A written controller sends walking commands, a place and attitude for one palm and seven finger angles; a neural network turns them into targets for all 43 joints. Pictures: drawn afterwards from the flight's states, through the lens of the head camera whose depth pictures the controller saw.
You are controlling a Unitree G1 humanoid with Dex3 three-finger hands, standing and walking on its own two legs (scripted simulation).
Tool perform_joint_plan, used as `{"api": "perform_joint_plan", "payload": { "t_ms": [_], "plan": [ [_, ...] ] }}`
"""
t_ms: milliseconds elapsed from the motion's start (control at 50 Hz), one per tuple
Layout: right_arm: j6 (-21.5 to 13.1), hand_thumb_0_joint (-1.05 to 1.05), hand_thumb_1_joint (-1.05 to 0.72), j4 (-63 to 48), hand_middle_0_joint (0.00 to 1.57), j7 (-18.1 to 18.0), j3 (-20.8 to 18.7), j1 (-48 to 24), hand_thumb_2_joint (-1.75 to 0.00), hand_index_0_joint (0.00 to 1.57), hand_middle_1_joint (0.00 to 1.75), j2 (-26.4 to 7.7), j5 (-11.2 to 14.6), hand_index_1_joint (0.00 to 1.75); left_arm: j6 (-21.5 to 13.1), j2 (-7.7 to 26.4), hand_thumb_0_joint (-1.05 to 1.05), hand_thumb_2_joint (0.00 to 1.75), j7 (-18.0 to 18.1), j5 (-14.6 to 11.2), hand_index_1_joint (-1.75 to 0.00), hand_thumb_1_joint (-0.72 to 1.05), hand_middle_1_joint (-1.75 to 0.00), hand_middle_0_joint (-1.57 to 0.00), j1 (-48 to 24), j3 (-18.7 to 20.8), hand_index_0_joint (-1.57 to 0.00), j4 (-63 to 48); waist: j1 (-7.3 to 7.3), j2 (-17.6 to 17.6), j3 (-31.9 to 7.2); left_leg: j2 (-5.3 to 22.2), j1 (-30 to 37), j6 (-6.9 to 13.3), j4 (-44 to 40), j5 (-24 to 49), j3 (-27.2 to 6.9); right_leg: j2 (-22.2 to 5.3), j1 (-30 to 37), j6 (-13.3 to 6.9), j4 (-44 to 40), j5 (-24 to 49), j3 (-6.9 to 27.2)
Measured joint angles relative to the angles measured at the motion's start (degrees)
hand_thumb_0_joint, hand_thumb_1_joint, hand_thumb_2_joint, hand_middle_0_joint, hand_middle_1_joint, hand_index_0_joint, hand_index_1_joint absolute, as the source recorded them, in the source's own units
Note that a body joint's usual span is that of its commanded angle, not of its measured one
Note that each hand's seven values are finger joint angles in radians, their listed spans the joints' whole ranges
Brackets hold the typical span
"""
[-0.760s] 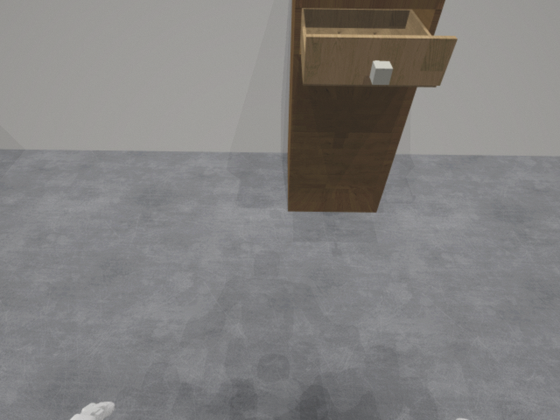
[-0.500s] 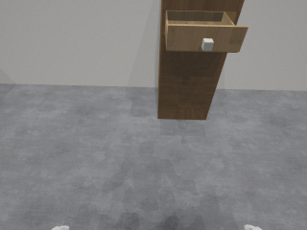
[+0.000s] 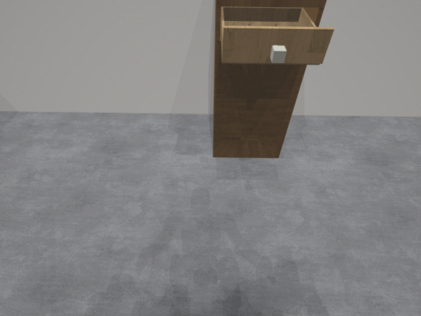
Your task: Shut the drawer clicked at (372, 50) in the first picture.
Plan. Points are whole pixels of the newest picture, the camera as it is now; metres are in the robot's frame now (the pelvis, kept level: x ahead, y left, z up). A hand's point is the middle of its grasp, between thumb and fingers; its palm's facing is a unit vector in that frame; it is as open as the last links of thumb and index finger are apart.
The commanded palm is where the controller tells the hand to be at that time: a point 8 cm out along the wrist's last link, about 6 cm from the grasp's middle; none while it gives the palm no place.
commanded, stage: stand and wait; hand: left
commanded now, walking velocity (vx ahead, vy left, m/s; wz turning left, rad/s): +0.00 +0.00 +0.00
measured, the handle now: (277, 51) +0.95 -0.18 +0.06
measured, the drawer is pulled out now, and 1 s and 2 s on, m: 0.21 0.21 0.21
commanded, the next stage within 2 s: look at it before walking up in 0.06 s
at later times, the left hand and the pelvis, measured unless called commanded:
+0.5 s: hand out of the picture +0.08 +0.25 -0.15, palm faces -0.02 -0.94 -0.33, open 7.4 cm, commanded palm none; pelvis +0.00 +0.00 +0.00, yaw +0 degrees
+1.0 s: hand out of the picture +0.07 +0.24 -0.16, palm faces -0.06 -0.95 -0.31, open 7.4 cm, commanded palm none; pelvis +0.00 +0.00 +0.00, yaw -5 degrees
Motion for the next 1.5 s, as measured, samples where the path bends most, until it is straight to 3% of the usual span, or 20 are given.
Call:
{"api": "perform_joint_plan", "payload": {
  "t_ms": [840,1040,1120,1180,1200,1240,1320,1400,1500],
  "plan": [
    [-0.5,0.01,-0.91,0.5,0.20,-0.2,0.0,-2.2,-0.90,0.20,0.30,0.4,0.1,0.30,-0.4,0.2,0.01,0.90,0.0,0.1,-0.30,0.90,-0.30,-0.21,-0.3,0.2,-0.20,0.7,0.50,-0.6,-0.1,0.2,1.9,0.2,-2.3,0.4,0.8,0.2,1.8,0.3,-2.8,0.9,0.8],
    [0.9,0.01,-0.91,-4.6,0.20,-1.2,-1.3,-1.4,-0.90,0.20,0.30,3.9,-0.1,0.30,2.6,-2.0,0.01,0.90,0.2,0.4,-0.30,0.91,-0.30,-0.20,2.4,1.5,-0.20,-3.2,1.14,-1.6,1.1,1.4,-1.3,0.0,4.5,-3.3,5.6,1.6,-4.7,0.3,6.8,-2.0,5.4],
    [1.3,0.01,-0.91,-6.5,0.20,-0.9,-1.8,-0.6,-0.90,0.20,0.30,5.7,-0.3,0.30,3.6,-3.6,0.01,0.90,-0.3,0.5,-0.30,0.91,-0.30,-0.20,3.8,2.2,-0.20,-5.3,1.91,-2.0,3.0,2.4,-2.0,-0.3,8.1,-5.3,8.9,0.4,-9.5,1.0,18.6,-9.8,2.1],
    [1.9,0.01,-0.91,-7.3,0.20,-0.8,-2.3,0.3,-0.90,0.21,0.30,6.0,-0.4,0.30,3.4,-5.4,0.01,0.90,-0.8,0.6,-0.30,0.91,-0.30,-0.20,5.6,2.5,-0.20,-6.8,2.36,-0.4,3.4,4.7,-3.4,-1.6,12.9,-7.9,10.6,-0.6,-8.4,1.1,17.1,-8.3,-1.0],
    [2.3,0.01,-0.91,-7.4,0.20,-0.8,-2.6,0.4,-0.90,0.21,0.30,5.9,-0.3,0.30,2.8,-6.0,0.01,0.90,-0.8,0.8,-0.30,0.91,-0.30,-0.20,6.1,2.6,-0.20,-7.1,2.46,0.7,3.4,5.8,-5.2,-1.8,17.0,-10.0,9.9,0.2,-8.7,-0.2,16.8,-7.9,-1.6],
    [3.4,0.01,-0.91,-7.5,0.20,-0.9,-3.1,0.4,-0.90,0.20,0.30,6.0,-0.1,0.30,2.2,-7.0,0.00,0.90,-0.3,0.8,-0.30,0.91,-0.30,-0.20,6.8,2.4,-0.20,-7.6,2.05,1.6,3.7,4.7,-10.1,-1.8,27.7,-15.2,5.4,1.4,-9.3,-2.7,16.9,-7.6,-2.1],
    [3.8,0.01,-0.91,-7.5,0.20,-0.7,-3.5,0.3,-0.90,0.20,0.30,6.3,0.0,0.30,2.0,-8.4,0.00,0.90,0.4,0.3,-0.30,0.91,-0.30,-0.20,7.8,2.6,-0.20,-8.1,2.28,1.0,3.9,2.7,-16.7,-2.0,40.3,-10.9,1.6,2.7,-7.5,-4.2,9.8,-3.0,-0.8],
    [3.5,0.01,-0.91,-8.2,0.20,-0.9,-3.9,0.0,-0.90,0.20,0.30,5.9,-0.2,0.30,1.7,-9.1,0.01,0.90,0.3,0.1,-0.30,0.90,-0.30,-0.21,8.6,2.7,-0.20,-8.2,2.21,0.3,3.2,2.5,-19.0,-2.9,41.8,-6.5,0.2,3.9,-6.6,-4.1,3.7,1.2,1.5],
    [3.5,0.01,-0.91,-8.9,0.20,-1.5,-4.3,-0.5,-0.90,0.20,0.30,5.0,-0.4,0.30,1.6,-9.2,0.01,0.90,0.3,0.2,-0.30,0.90,-0.30,-0.21,8.7,3.2,-0.20,-8.4,2.26,0.2,2.0,2.4,-18.4,-3.6,39.0,-6.4,-1.6,5.2,-6.7,-3.9,1.0,3.6,4.4]
  ]
}}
